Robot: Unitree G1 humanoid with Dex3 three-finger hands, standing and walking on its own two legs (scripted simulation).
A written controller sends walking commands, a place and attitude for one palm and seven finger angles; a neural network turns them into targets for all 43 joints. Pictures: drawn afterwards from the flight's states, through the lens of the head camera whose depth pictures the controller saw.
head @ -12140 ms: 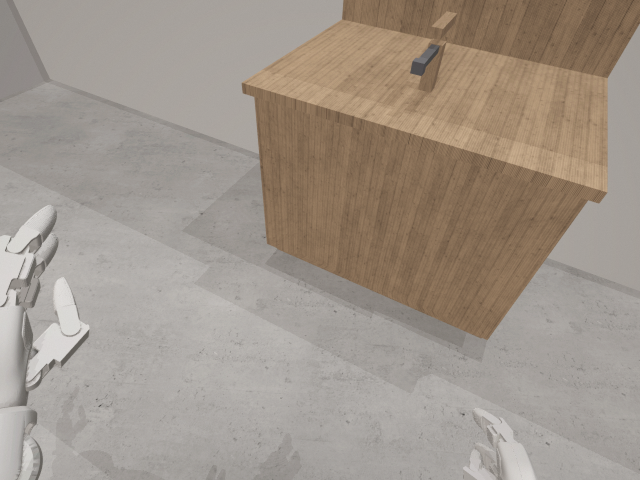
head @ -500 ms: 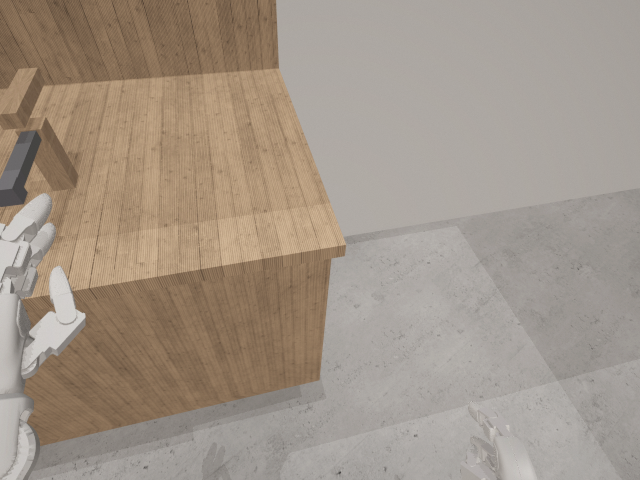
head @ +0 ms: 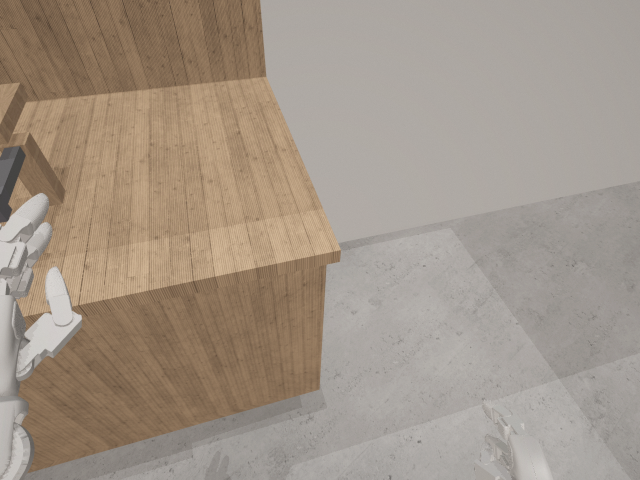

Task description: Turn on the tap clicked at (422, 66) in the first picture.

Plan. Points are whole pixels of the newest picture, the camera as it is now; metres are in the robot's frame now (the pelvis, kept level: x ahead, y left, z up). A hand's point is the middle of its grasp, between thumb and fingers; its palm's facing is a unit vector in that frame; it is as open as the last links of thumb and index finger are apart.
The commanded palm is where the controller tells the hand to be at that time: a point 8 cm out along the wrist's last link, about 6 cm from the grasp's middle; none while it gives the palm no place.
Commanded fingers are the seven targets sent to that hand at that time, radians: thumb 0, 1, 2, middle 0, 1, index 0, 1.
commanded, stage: shuffle to correct the standing spot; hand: left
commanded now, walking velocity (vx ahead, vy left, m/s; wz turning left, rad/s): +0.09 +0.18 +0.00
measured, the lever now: out of the picture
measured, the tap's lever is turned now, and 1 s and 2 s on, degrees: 0 0 0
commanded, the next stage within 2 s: come to a stop and stand still in 1.08 s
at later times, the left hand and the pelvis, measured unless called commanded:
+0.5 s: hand (43, 320) +0.22 +0.27 +0.16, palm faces +0.42 -0.82 -0.38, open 7.4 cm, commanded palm +0.16 +0.30 +0.18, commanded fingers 0.00 0.90 0.90 -0.20 -0.30 -0.20 -0.30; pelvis +0.00 +0.02 -0.02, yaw +0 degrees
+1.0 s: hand (25, 290) +0.24 +0.30 +0.17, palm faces +0.37 -0.83 -0.42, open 7.4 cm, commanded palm +0.18 +0.35 +0.18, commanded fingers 0.00 0.90 0.90 -0.20 -0.30 -0.20 -0.30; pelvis +0.02 +0.07 -0.01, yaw +0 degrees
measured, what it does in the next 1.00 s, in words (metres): steps on the spot: left foot, then right foot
